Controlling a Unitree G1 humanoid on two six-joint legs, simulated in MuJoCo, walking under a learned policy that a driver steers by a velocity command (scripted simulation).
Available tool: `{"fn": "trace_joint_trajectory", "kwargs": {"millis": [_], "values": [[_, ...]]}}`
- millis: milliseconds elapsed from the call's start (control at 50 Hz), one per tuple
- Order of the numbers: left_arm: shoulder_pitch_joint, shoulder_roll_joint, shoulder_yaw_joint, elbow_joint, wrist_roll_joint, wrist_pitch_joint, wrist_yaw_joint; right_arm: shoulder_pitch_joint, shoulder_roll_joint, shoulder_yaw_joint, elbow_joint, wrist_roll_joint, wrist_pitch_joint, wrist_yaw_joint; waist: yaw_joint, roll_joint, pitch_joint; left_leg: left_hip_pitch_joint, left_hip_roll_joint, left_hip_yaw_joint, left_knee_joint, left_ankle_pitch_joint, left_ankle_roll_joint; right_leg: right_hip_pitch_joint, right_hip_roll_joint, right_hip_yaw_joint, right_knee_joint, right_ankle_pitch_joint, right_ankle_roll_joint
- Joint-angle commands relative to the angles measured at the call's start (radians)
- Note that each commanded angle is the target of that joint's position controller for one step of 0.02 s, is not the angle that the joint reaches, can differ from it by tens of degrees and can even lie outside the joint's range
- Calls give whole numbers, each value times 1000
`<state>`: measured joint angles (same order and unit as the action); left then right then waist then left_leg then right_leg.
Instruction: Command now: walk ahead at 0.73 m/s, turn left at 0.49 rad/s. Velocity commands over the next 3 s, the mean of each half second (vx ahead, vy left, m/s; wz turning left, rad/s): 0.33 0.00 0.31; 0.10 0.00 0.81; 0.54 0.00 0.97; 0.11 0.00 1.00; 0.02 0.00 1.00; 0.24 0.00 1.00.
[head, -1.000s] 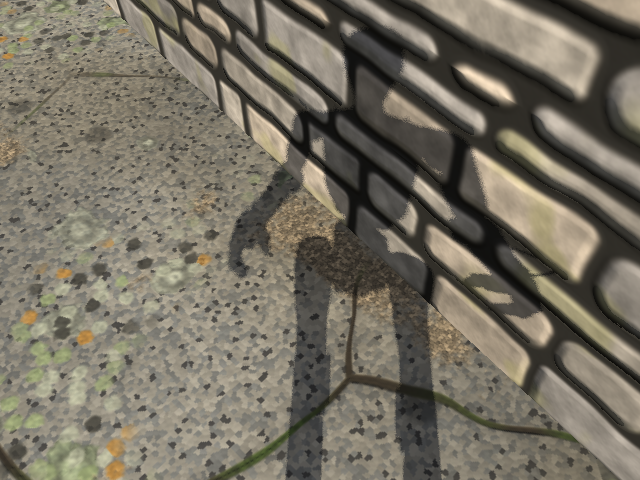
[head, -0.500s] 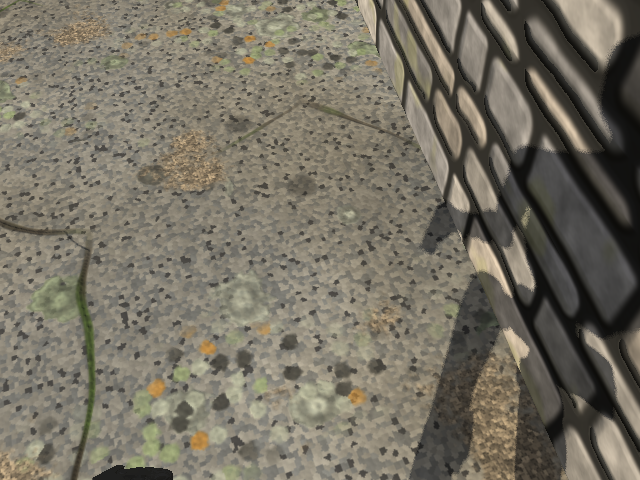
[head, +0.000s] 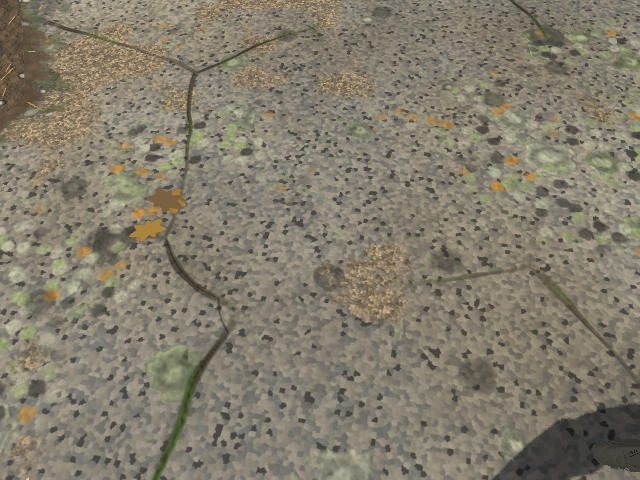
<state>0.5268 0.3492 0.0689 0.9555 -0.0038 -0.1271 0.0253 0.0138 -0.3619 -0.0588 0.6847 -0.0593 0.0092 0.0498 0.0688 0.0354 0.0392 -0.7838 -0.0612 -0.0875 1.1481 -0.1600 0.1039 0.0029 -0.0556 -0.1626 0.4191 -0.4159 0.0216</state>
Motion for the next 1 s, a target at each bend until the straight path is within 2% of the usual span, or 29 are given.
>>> {"fn": "trace_joint_trajectory", "kwargs": {"millis": [20, 60, 80, 100, 140, 160, 180, 200, 220, 240, 260, 280, 340, 400, 500, 540, 560, 580, 600, 620, 640, 680, 720, 880, 920, 940, 960, 980, 1000], "values": [[-182, 36, -25, -98, 2, -21, -17, -20, 66, 36, -64, 2, -15, 23, -139, -126, 121, 215, -17, 128, -279, 172, -9, -289, -170, 5, -205, 999, -79], [-143, 107, -15, -72, -15, -26, -14, -28, 61, 35, -47, 13, -21, 28, -136, -144, 90, 484, -72, 210, -392, 232, 9, -323, -169, -28, -220, 1191, -86], [-102, 242, 27, -80, -48, -8, 28, -2, 38, 3, -94, 116, -44, 14, -152, -204, 17, 546, -73, 191, -414, 207, -5, -191, -182, 7, -139, 1351, -73], [-138, 247, 25, -75, -60, 6, 49, 51, -12, -13, -80, 113, -51, 8, -207, -209, -23, 593, -70, 166, -486, 189, 15, -116, -192, 11, -13, 1449, -71], [-156, 185, 3, -67, -43, 33, 53, 317, -53, -43, 16, 73, -44, -14, -329, -191, -121, 890, 9, 39, -754, 433, 93, -134, -144, 4, 383, 1224, -36], [-106, 82, -14, -93, 13, 31, 46, 330, -96, -41, 51, 75, -40, -32, -226, 79, -158, 1105, 176, -164, -623, 995, 142, -385, 22, 7, 810, 2, 5], [132, -36, -59, -89, 8, 18, 11, 322, -92, -17, 27, 29, -57, -31, -93, 202, -447, 1339, 408, -450, -489, 1388, 358, -546, 74, 266, 1071, -285, -1], [68, 41, -39, -80, -30, 16, -5, 322, -35, -17, 37, 30, -65, -21, -153, 71, -491, 1223, 409, -437, -611, 1201, 380, -553, 58, 342, 1085, -248, 6], [-26, 45, -33, -117, -38, 25, -4, 239, -30, -20, 34, 63, -77, -13, -108, -4, -338, 1062, 347, -369, -672, 978, 334, -582, 23, 300, 997, -200, 8], [-81, 30, -30, -111, -21, 33, 11, 144, 7, -11, 22, 90, -87, -11, -64, -109, -220, 878, 306, -312, -737, 849, 277, -576, -19, 268, 884, -143, 14], [-84, 16, -30, -92, -7, 45, 20, 101, 40, 0, 10, 92, -96, -10, -36, -142, -163, 743, 288, -274, -777, 827, 254, -524, -39, 265, 800, -106, 24], [-93, 5, -28, -80, 5, 60, 16, 82, 27, -4, 16, 86, -104, -1, -12, -169, -127, 643, 294, -250, -807, 843, 241, -450, -53, 268, 717, -81, 38], [-143, -59, -39, -96, 10, 68, 2, 87, 10, -15, 44, 63, -93, -5, 4, -21, -154, 528, 225, -103, -815, 949, 204, -309, -37, 218, 411, 35, 45], [-257, -19, -24, -128, 13, 75, 6, 140, -66, -51, 43, 83, -53, -30, -39, 50, -185, 555, 173, -85, -788, 894, 171, -305, 54, 164, 313, 240, 36], [-394, -24, -9, -202, 14, 103, 28, 138, -45, -64, 14, 113, -14, -62, -39, 93, -123, 534, 156, -236, -738, 482, 108, -340, 86, 226, 189, 248, 24], [-344, -2, 1, -192, 19, 96, 31, 70, -36, -65, -27, 118, -12, -81, 33, 71, -117, 469, 114, -279, -669, 308, 56, -230, 77, 236, 39, 376, 3], [-303, 42, 13, -182, 29, 92, 37, 92, 5, -54, -41, 114, -14, -84, 35, -11, -144, 388, 53, -233, -542, 113, 4, -95, -27, 294, 15, 617, -36], [-275, 94, 22, -188, 43, 99, 47, 208, 69, -40, -40, 98, -16, -83, -18, -236, -218, 229, -71, -106, -300, -404, -56, 108, -268, 469, 51, 1084, -138], [-276, 66, 18, -221, 56, 105, 42, 320, -11, -56, -38, 83, -10, -82, -43, -282, -337, 206, -67, -109, -83, -538, -98, 109, -431, 638, 36, 1133, -278], [-340, 44, 18, -245, 41, 108, 38, 307, -87, -81, -35, 90, 2, -78, -58, -213, -304, 170, 16, -83, 49, -478, -127, 59, -418, 595, 7, 974, -300], [-391, 9, 12, -255, 27, 113, 40, 264, -98, -90, -40, 102, 19, -83, -60, -183, -222, 125, 57, -47, 88, -409, -150, 11, -330, 491, -9, 803, -261], [-441, 5, 11, -273, 14, 132, 50, 248, -56, -86, -47, 107, 56, -89, -69, -174, -132, 125, 87, -10, 58, -320, -194, -85, -230, 340, -39, 654, -207], [-439, 37, 26, -292, 24, 137, 53, 194, -7, -71, -89, 123, 70, -82, -52, -182, -105, 156, 93, 45, -11, -272, -217, -127, -209, 240, -75, 668, -213], [-435, 101, 67, -319, 2, 145, 42, 117, -1, -64, -152, 116, 79, -27, -50, -175, -139, 336, 141, 141, -340, -159, -142, -121, -265, 51, -41, 556, -184], [-377, 121, 81, -316, -14, 135, 24, 113, -13, -74, -142, 126, 82, -15, -45, -135, -158, 435, 129, 174, -384, -213, -95, -169, -298, 59, -56, 147, -150], [-381, 117, 80, -313, -27, 126, 21, 167, -16, -79, -120, 130, 73, -19, -84, -117, -150, 524, 112, 194, -445, -216, -61, -233, -280, 49, -36, -110, -119], [-387, 79, 71, -311, -19, 120, 17, 278, -29, -91, -62, 139, 60, -28, -127, -81, -134, 653, 77, 212, -484, -261, -22, -337, -241, 10, 57, -276, -92], [-424, -3, 46, -326, 3, 118, 7, 459, -101, -120, 17, 149, 40, -42, -195, 135, -94, 804, 135, 22, -654, -441, 71, -524, -117, -103, 436, -326, -47], [-542, -63, 27, -437, 0, 89, 3, 515, -233, -136, 5, 131, -16, -37, -199, 394, -50, 908, 343, -627, -900, -782, 275, -952, 65, 14, 788, -308, -16]]}}
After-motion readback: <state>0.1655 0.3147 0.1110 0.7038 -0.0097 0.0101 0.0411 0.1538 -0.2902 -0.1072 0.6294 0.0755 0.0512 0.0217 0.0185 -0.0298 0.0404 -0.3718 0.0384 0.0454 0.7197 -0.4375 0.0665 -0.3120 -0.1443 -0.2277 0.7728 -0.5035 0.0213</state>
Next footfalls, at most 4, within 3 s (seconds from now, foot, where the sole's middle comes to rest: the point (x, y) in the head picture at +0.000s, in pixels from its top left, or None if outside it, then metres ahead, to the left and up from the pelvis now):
0.14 left None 0.34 0.07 -0.77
0.56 right None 0.48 -0.10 -0.77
0.98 left None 0.37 0.14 -0.77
1.36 right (258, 349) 0.76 0.25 -0.77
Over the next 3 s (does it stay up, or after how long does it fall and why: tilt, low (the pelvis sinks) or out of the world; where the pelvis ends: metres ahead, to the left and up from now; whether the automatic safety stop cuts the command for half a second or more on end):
stays up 0.61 0.46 0.02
